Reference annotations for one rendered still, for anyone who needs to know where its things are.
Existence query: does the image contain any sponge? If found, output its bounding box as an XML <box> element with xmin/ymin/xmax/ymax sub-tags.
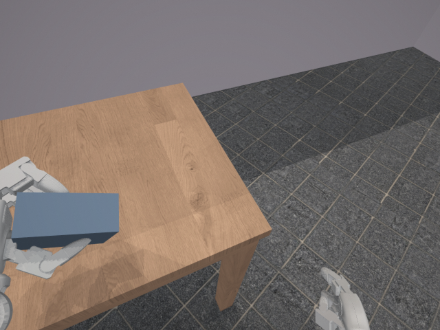
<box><xmin>11</xmin><ymin>192</ymin><xmax>119</xmax><ymax>250</ymax></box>

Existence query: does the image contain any right robot hand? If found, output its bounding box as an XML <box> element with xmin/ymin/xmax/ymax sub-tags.
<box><xmin>316</xmin><ymin>267</ymin><xmax>370</xmax><ymax>330</ymax></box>

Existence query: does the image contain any table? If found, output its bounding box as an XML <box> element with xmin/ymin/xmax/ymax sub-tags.
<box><xmin>0</xmin><ymin>83</ymin><xmax>272</xmax><ymax>330</ymax></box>

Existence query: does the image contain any left robot hand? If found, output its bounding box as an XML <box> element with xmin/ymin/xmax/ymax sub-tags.
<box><xmin>0</xmin><ymin>157</ymin><xmax>91</xmax><ymax>279</ymax></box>

